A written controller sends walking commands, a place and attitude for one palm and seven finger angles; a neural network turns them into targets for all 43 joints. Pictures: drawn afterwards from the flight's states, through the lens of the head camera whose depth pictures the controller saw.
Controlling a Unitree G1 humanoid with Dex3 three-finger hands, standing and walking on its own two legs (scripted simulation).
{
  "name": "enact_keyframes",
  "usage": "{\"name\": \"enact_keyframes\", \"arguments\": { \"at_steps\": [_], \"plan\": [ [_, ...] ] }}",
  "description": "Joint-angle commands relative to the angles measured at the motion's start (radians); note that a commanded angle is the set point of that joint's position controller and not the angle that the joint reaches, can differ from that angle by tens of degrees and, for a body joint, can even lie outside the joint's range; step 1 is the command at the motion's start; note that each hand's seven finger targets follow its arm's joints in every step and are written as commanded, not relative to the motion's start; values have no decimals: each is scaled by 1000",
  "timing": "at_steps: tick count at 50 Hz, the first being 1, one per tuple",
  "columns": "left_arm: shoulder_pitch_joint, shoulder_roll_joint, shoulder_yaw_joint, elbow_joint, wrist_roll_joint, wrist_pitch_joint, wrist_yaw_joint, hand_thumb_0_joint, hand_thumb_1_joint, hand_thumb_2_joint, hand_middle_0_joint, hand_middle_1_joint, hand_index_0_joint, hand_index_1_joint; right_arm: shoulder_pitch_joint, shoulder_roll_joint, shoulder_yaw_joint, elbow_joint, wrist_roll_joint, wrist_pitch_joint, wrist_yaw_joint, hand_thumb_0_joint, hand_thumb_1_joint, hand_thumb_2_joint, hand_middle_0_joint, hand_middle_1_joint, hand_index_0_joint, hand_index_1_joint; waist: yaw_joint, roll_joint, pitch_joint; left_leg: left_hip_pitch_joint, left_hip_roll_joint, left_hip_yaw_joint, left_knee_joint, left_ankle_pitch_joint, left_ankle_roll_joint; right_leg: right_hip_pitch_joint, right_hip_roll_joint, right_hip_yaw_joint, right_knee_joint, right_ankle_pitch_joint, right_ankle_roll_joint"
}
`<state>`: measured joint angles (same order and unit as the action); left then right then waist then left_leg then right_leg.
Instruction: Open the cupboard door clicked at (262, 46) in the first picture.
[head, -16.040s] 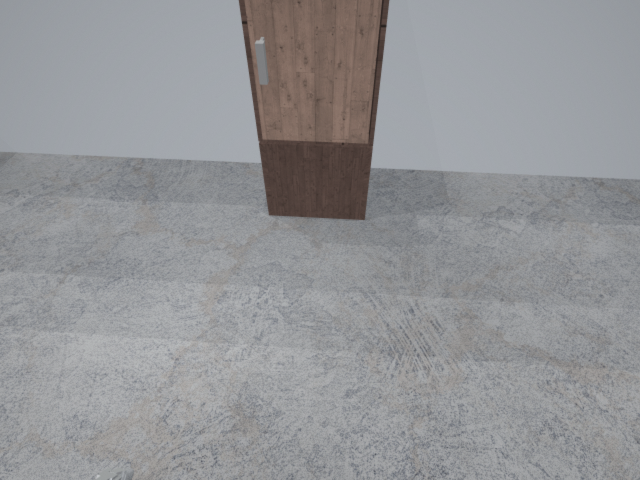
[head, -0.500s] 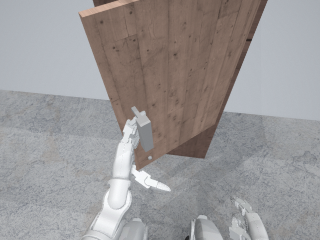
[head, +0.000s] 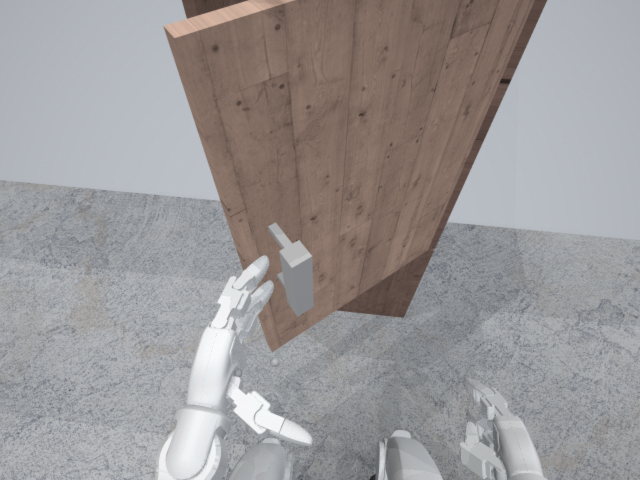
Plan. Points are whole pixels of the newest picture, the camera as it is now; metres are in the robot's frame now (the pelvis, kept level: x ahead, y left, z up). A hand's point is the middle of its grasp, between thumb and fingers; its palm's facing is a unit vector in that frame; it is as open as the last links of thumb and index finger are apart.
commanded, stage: slide the hand sideways off the handle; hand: left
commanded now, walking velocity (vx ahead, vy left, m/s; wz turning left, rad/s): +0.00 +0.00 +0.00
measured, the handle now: (289, 269) +0.36 +0.06 +0.05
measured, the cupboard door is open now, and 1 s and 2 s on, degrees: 41 41 41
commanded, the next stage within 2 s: draw the hand back to the body in 0.56 s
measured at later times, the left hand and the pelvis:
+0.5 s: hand (228, 387) +0.22 +0.11 +0.05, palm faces -0.08 -1.00 -0.02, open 16.3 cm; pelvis +0.01 +0.00 -0.01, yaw +0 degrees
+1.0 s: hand (178, 391) +0.20 +0.14 +0.10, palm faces -0.07 -1.00 -0.07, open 16.3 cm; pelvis +0.01 +0.00 +0.02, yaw +1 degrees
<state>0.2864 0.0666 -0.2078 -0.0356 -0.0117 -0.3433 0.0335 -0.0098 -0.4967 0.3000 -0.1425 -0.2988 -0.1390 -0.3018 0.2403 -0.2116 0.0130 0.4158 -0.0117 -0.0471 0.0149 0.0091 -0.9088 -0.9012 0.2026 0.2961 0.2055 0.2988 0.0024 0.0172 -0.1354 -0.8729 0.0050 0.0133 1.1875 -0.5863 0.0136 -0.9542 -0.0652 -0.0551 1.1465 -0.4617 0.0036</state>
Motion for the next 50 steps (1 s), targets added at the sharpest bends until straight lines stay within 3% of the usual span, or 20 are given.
{"name": "enact_keyframes", "arguments": {
  "at_steps": [1,3,5,7,9,13,18,20,26,27,29,30,33,35,37,38,42,50],
  "plan": [
    [-58,7,4,-293,-18,-98,-29,0,-500,300,-150,-300,-150,-300,-37,-109,-49,-160,0,-66,-20,0,-900,-900,200,300,200,300,-30,-51,-236,49,-30,-48,-178,234,-7,241,45,2,-132,164,-40],
    [-18,34,25,-312,-20,-101,-49,0,-500,300,-150,-300,-150,-300,-35,-112,-51,-161,0,-70,-25,0,-900,-900,200,300,200,300,-25,-36,-253,55,-30,-51,-168,263,-8,235,46,0,-115,184,-42],
    [5,17,0,-338,-28,-95,-70,0,-500,300,-150,-300,-150,-300,-29,-109,-50,-166,2,-74,-24,0,-900,-900,200,300,200,300,-28,-10,-266,66,-30,-54,-163,287,-11,230,45,-4,-103,205,-41],
    [65,42,32,-346,-39,-82,-82,0,-500,300,-150,-300,-150,-300,-20,-112,-54,-172,4,-74,-26,0,-900,-900,200,300,200,300,-21,-38,-275,64,-28,-57,-158,308,-12,238,48,-9,-97,224,-40],
    [101,49,37,-376,-45,-71,-92,0,-500,300,-150,-300,-150,-300,-19,-112,-54,-185,6,-73,-26,0,-900,-900,200,300,200,300,-16,-26,-290,68,-29,-56,-153,345,-12,247,47,-8,-89,253,-38],
    [132,89,91,-363,-54,-51,-97,0,-500,300,-150,-300,-150,-300,-23,-114,-54,-192,8,-68,-35,0,-900,-900,200,300,200,300,-16,-74,-246,14,-32,-51,-142,282,-8,247,50,-3,-101,211,-35],
    [166,119,147,-385,-86,-65,-123,0,-500,300,-150,-300,-150,-300,-26,-115,-55,-194,11,-73,-45,0,-900,-900,200,300,200,300,-6,-46,-255,3,-36,-44,-132,266,-9,252,52,5,-101,195,-36],
    [172,108,136,-411,-101,-74,-143,0,-500,300,-150,-300,-150,-300,-24,-114,-53,-194,13,-79,-45,0,-900,-900,200,300,200,300,-9,-20,-269,16,-37,-44,-132,276,-10,253,51,4,-97,207,-36],
    [227,161,209,-389,-141,-74,-193,0,-500,300,-150,-300,-150,-300,-26,-122,-62,-188,21,-85,-56,0,-900,-900,200,300,200,300,-10,-47,-239,-16,-36,-43,-123,244,-10,246,54,10,-108,169,-32],
    [216,140,183,-398,-144,-74,-203,0,-500,300,-150,-300,-150,-300,-31,-123,-58,-192,20,-88,-56,0,-900,-900,200,300,200,300,-15,-21,-235,-13,-38,-42,-122,240,-9,236,53,10,-109,162,-32],
    [198,143,179,-418,-148,-77,-205,0,-500,300,-150,-300,-150,-300,-31,-125,-58,-192,20,-96,-57,0,-900,-900,200,300,200,300,-17,-5,-242,-9,-37,-46,-120,246,-9,224,53,6,-100,158,-33],
    [207,123,160,-404,-151,-74,-207,0,-500,300,-150,-300,-150,-300,-26,-124,-58,-191,21,-99,-57,0,-900,-900,200,300,200,300,-25,-30,-228,-10,-36,-48,-120,231,-9,214,55,3,-105,141,-31],
    [173,145,166,-423,-141,-73,-195,0,-500,300,-150,-300,-150,-300,-29,-130,-57,-194,19,-106,-60,0,-900,-900,200,300,200,300,-21,-10,-229,-17,-36,-53,-122,214,-8,201,54,3,-103,106,-34],
    [204,190,210,-493,-142,-70,-182,0,-500,300,-150,-300,-150,-300,-21,-127,-61,-206,21,-104,-61,0,-900,-900,200,300,200,300,2,11,-280,28,-37,-47,-146,236,-8,245,54,5,-112,130,-35],
    [232,217,241,-520,-146,-45,-173,0,-500,300,-150,-300,-150,-300,-13,-123,-58,-216,28,-92,-62,0,-900,-900,200,300,200,300,7,12,-280,53,-37,-44,-176,251,-7,291,56,3,-139,147,-34],
    [236,232,265,-512,-147,-27,-168,0,-500,300,-150,-300,-150,-300,-16,-122,-56,-215,30,-86,-66,0,-900,-900,200,300,200,300,9,-4,-275,53,-37,-45,-187,257,-5,312,59,2,-152,150,-33],
    [241,203,259,-506,-174,19,-179,0,-500,300,-150,-300,-150,-300,-20,-121,-45,-216,43,-81,-72,0,-900,-900,200,300,200,300,-15,-27,-179,80,-36,-43,-237,199,-5,327,62,-3,-227,91,-23],
    [262,256,344,-496,-228,42,-238,0,-500,300,-150,-300,-150,-300,-26,-129,-32,-201,48,-106,-88,0,-900,-900,200,300,200,300,-10,-23,-103,139,-31,-42,-302,184,-5,390,62,2,-314,52,-21]
  ]
}}
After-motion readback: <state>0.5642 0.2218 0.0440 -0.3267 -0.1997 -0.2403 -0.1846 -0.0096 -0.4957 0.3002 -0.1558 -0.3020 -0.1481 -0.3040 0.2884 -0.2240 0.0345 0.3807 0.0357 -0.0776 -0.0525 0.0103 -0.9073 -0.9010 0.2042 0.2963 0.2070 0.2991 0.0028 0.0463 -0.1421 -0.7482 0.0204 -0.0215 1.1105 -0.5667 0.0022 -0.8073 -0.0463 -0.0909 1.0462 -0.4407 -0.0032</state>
